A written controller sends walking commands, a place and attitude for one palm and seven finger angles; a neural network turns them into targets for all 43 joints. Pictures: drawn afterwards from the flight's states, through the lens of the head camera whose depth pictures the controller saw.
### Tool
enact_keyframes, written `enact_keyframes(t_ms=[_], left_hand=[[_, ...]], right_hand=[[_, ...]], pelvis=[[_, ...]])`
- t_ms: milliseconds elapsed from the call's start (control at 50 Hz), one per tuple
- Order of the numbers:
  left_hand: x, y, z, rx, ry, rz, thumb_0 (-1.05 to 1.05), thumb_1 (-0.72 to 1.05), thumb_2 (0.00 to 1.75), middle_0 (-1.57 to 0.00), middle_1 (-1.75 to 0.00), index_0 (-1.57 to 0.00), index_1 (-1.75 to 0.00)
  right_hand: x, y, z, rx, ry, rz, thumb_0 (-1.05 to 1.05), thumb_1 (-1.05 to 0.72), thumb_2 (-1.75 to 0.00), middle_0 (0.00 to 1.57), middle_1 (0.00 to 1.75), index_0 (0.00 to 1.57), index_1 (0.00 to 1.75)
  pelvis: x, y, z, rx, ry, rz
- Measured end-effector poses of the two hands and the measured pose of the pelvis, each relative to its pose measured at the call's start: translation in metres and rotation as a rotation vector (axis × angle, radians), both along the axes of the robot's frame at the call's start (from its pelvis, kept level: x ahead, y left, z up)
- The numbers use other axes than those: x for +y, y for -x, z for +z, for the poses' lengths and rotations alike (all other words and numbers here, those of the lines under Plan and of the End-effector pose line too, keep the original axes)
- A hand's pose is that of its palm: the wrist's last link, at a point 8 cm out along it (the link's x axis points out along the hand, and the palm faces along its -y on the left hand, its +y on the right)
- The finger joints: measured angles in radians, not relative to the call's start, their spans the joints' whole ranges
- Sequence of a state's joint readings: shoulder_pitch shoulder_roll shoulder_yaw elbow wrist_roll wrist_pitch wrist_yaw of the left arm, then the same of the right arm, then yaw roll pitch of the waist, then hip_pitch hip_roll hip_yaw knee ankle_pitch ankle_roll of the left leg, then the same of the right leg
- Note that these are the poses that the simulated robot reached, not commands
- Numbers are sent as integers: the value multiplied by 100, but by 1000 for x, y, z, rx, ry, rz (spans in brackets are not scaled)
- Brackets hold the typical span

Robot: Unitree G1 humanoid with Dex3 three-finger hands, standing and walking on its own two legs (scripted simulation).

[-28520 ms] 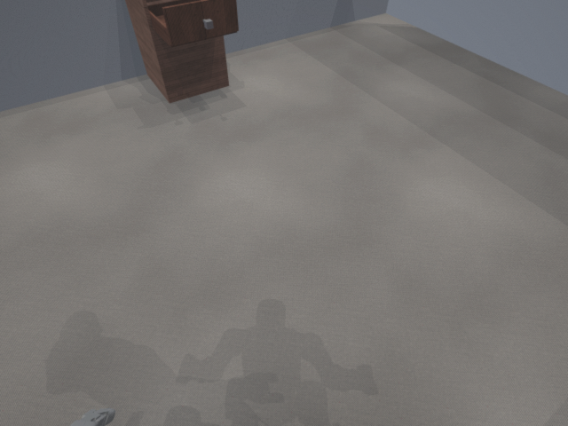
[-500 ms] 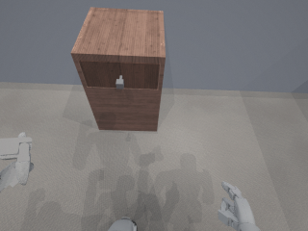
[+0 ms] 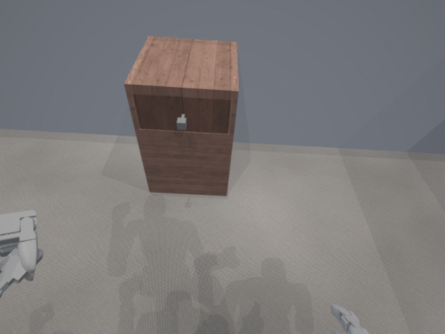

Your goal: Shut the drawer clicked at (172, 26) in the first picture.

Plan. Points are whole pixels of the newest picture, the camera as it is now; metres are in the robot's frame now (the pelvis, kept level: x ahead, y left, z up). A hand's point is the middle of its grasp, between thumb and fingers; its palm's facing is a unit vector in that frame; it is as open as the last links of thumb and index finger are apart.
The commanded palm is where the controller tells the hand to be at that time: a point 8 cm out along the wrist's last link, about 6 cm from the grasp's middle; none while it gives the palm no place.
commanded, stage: stop stepping back and stand still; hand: left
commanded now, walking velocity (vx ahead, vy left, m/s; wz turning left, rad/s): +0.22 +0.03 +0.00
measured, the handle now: (182, 120) +0.92 +0.21 -0.22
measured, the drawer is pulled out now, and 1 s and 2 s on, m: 0.00 0.00 0.00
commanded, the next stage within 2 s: let the arm hang, fingers relaxed in 1.12 s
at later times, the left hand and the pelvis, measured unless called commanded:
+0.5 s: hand (9, 271) +0.15 +0.26 +0.16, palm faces +0.43 -0.79 -0.43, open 3.2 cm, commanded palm +0.09 +0.29 +0.18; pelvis -0.02 +0.01 -0.01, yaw +3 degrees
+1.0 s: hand (34, 243) +0.19 +0.26 +0.15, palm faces +0.34 -0.81 -0.48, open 3.2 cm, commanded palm +0.13 +0.30 +0.18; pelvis +0.01 +0.01 +0.00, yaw +2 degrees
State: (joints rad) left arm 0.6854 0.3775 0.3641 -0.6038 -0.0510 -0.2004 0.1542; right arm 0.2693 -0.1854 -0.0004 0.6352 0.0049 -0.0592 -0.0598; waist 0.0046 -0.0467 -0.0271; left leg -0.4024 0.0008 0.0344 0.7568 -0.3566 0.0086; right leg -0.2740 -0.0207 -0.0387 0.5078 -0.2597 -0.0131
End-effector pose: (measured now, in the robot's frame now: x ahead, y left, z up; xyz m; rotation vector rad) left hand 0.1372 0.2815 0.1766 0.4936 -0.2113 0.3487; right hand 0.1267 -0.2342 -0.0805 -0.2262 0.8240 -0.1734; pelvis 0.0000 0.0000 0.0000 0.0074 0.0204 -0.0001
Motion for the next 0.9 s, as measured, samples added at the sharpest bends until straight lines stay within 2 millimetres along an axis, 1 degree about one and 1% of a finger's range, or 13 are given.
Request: enact_keyframes(t_ms=[40,80,140,240,300,360,400,460,560,640,780,900], left_hand=[[5,5,-5,-23,17,21,1,89,89,-141,-159,-141,-160],[8,9,-8,-34,21,26,1,89,89,-141,-159,-141,-160],[9,16,-3,-24,-16,16,1,89,89,-141,-159,-141,-160],[3,29,8,-37,-72,1,1,89,89,-141,-159,-141,-160],[3,35,6,-58,-49,6,1,89,89,-141,-159,-141,-160],[10,36,-1,-73,-6,22,1,89,89,-141,-159,-141,-160],[14,34,-5,-68,7,30,1,89,89,-141,-159,-141,-160],[17,29,-4,-52,-15,43,1,89,89,-141,-159,-141,-160],[13,20,1,-45,-35,35,1,89,89,-141,-159,-141,-160],[9,11,0,-20,-11,16,1,89,89,-141,-159,-141,-160],[14,-9,-1,35,-29,2,1,89,89,-141,-159,-141,-160],[14,-16,1,54,-43,-11,1,89,89,-140,-159,-141,-160]], right_hand=[[-3,10,-2,-16,29,5,1,-90,-90,21,30,21,30],[-3,18,-3,-17,39,5,1,-90,-90,21,30,21,30],[1,25,0,-43,22,4,1,-90,-90,20,30,20,30],[8,25,-1,-80,-20,23,1,-90,-90,20,30,20,30],[10,23,-3,-69,-15,40,1,-90,-90,21,30,21,30],[11,19,-3,-67,10,49,1,-90,-90,21,30,21,30],[13,16,-2,-75,19,48,1,-90,-90,21,30,21,30],[20,11,1,-94,2,47,1,-90,-90,20,30,20,30],[28,-2,-1,-92,-33,87,1,-90,-90,20,30,21,30],[28,-12,-1,-68,-34,88,1,-90,-90,21,30,21,30],[26,-32,5,-67,-17,67,1,-90,-90,21,30,21,30],[25,-48,9,-87,-19,66,1,-90,-90,20,30,21,30]], pelvis=[[5,5,-4,3,25,25],[7,15,-5,-14,17,39],[6,23,-3,-28,5,32],[1,29,-4,-39,19,38],[3,32,-6,-43,17,38],[9,32,-9,-47,24,43],[12,31,-10,-54,20,39],[11,27,-7,-52,14,43],[7,20,-6,-43,17,47],[10,12,-3,-27,26,42],[14,0,2,-17,15,35],[14,-6,3,-11,15,34]])
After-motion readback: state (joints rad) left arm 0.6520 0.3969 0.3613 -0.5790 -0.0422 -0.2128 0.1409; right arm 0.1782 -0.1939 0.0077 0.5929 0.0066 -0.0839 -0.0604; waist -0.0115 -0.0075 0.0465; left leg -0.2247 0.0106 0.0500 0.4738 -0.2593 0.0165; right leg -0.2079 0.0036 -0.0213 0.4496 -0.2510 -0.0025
